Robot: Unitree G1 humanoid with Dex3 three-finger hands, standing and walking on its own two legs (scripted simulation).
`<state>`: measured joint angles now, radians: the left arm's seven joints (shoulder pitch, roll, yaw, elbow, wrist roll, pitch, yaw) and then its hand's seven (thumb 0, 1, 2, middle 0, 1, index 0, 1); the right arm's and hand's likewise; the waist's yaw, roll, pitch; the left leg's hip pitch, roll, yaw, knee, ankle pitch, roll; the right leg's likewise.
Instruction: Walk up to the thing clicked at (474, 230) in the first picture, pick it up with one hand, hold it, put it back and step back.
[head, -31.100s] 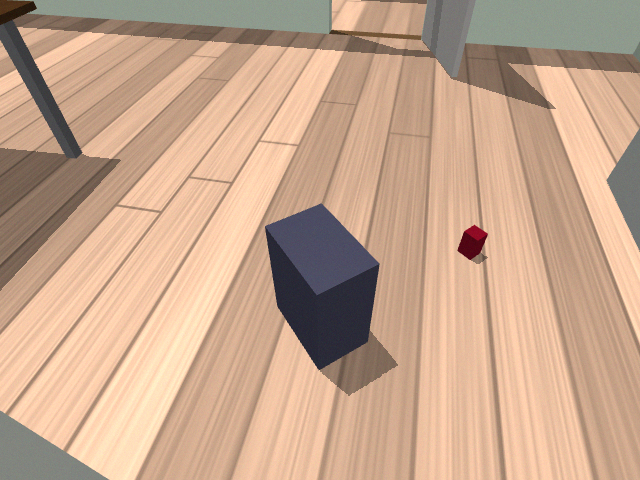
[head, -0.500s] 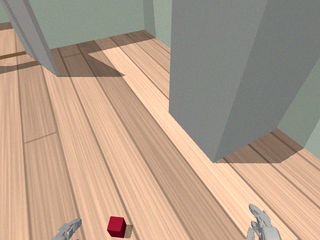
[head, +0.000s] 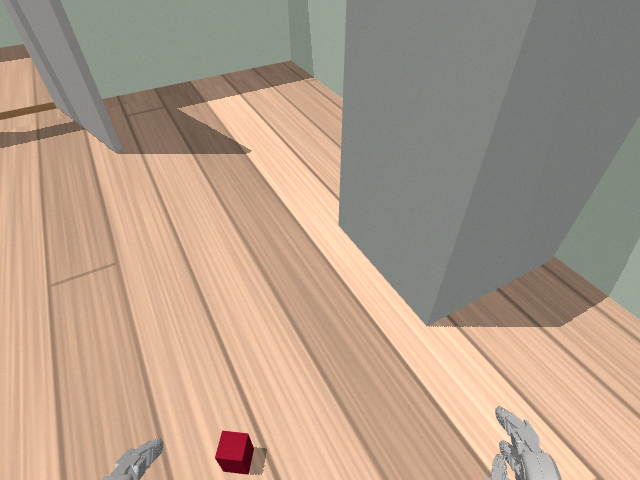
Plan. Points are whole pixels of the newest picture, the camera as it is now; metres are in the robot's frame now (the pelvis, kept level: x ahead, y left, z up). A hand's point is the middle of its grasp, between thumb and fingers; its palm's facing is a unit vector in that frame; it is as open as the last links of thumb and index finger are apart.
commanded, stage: stand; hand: left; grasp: from above
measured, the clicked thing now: (235, 452) +0.41 +0.23 -0.65
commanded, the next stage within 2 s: none
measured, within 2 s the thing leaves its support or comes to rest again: neither
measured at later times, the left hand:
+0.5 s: hand out of the picture +0.06 +0.25 -0.10, palm faces +0.03 -0.95 -0.33, open 7.4 cm
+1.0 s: hand out of the picture +0.03 +0.25 -0.09, palm faces +0.04 -0.94 -0.35, open 7.4 cm
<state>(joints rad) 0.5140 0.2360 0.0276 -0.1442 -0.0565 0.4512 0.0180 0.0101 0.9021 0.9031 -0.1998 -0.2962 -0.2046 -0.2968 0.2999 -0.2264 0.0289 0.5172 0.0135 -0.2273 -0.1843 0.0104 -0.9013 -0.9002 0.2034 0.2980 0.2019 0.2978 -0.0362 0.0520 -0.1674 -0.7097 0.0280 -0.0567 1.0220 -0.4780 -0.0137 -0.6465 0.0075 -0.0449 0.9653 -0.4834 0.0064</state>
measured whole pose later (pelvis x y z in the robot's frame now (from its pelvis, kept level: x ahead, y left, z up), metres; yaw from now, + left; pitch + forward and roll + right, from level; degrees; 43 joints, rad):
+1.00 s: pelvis -0.01 +0.01 +0.07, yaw +1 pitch -5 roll +0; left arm 0.17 0.31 0.03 1.13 0.03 -0.01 0.02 0.00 0.90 0.90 -0.20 -0.30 -0.21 -0.30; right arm 0.13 -0.31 -0.04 1.12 -0.02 0.01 -0.01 0.00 -0.91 -0.90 0.20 0.30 0.20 0.30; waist 0.02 0.02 0.06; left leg -0.13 -0.01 -0.03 0.37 -0.17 0.00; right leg -0.09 -0.03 -0.03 0.36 -0.20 0.02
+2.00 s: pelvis +0.02 -0.01 +0.07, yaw +0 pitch -3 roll +0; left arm 0.10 0.32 0.03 1.14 0.02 -0.01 0.01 0.00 0.90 0.90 -0.20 -0.30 -0.21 -0.30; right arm 0.09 -0.34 -0.01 1.14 -0.02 0.00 -0.01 0.00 -0.91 -0.90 0.20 0.30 0.20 0.30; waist 0.01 0.02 0.05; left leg -0.09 0.01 -0.03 0.33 -0.18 -0.02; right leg -0.06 -0.01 -0.02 0.31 -0.20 0.01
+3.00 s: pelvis -0.05 +0.04 +0.05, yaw +0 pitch -1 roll -2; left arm 0.02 0.40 0.07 0.90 0.00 0.06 0.03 0.00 0.90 0.90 -0.20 -0.30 -0.20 -0.30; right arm 0.14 -0.35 -0.05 0.97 -0.03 0.03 -0.01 0.00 -0.91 -0.90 0.20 0.30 0.20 0.30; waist -0.02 -0.04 0.20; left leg -0.28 -0.03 -0.01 0.58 -0.29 0.06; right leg -0.46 0.11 0.17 1.06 -0.52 -0.03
